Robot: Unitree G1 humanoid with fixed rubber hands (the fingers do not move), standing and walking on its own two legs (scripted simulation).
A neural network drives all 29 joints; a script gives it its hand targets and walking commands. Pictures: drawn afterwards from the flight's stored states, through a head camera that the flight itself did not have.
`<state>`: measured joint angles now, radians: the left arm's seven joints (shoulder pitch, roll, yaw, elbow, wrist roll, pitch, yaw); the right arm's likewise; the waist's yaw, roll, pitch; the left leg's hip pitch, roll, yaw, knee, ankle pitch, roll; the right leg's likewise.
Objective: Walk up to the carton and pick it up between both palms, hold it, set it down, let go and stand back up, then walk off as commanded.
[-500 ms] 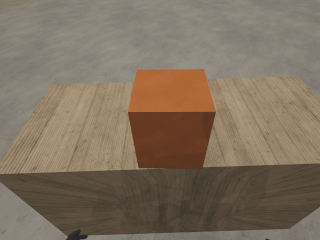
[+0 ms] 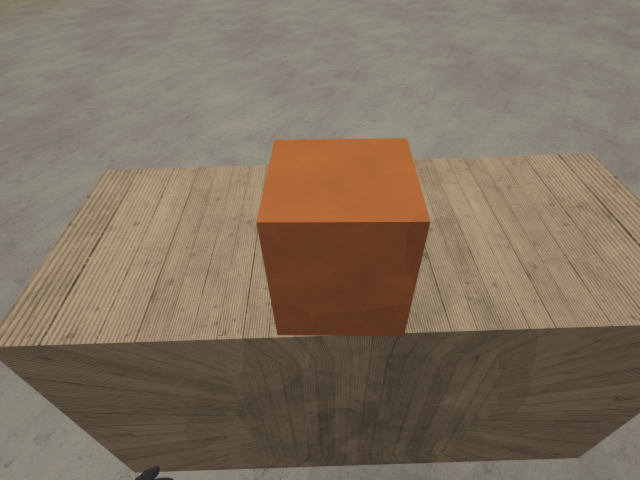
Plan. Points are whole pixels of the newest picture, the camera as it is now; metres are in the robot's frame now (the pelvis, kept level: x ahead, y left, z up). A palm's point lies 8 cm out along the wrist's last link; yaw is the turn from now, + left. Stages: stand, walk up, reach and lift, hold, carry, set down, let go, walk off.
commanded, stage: stand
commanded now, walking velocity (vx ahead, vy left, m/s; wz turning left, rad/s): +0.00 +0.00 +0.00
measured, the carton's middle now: (340, 239) +0.47 +0.00 +0.05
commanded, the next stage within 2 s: walk off in 0.98 s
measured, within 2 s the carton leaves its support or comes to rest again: neither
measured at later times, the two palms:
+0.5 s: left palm out of the picture +0.09 +0.27 -0.10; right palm out of the picture +0.08 -0.27 -0.11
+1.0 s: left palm out of the picture +0.09 +0.27 -0.10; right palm out of the picture +0.08 -0.27 -0.12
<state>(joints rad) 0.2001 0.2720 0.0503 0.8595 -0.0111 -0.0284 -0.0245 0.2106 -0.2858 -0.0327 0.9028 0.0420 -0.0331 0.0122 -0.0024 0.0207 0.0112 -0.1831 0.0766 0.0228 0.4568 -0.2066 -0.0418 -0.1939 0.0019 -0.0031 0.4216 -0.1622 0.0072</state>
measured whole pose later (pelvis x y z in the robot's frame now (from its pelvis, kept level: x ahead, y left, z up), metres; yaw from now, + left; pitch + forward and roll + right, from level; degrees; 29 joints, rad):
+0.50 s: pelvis +0.00 +0.00 +0.00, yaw +0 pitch -4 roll -1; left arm 0.20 0.27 0.05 0.90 -0.01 -0.03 -0.02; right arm 0.21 -0.29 -0.03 0.93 0.04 -0.03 0.01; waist 0.00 0.02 0.01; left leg -0.18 0.08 0.02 0.46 -0.20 -0.04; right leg -0.19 0.00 0.00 0.42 -0.16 0.01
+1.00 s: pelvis +0.00 +0.00 +0.00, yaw +0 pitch -4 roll -1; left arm 0.20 0.27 0.05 0.91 -0.01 -0.03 -0.02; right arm 0.21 -0.29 -0.03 0.94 0.04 -0.03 0.01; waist 0.00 0.02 0.01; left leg -0.18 0.08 0.02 0.46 -0.20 -0.04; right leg -0.19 0.00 0.00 0.42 -0.16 0.01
